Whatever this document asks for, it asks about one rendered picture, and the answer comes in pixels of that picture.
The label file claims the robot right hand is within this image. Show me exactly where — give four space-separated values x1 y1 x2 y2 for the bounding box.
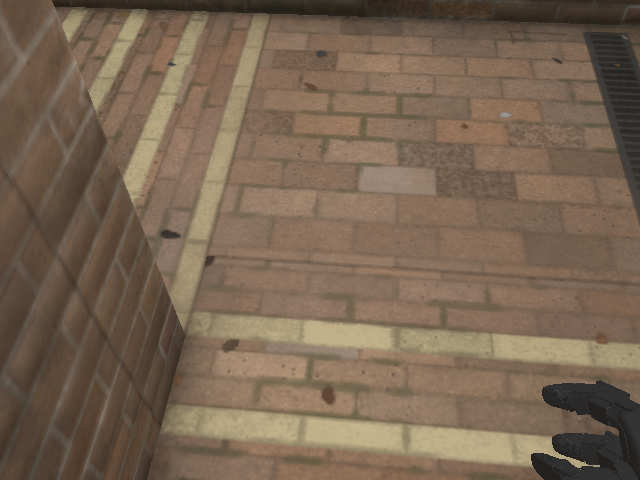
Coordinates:
531 380 640 480

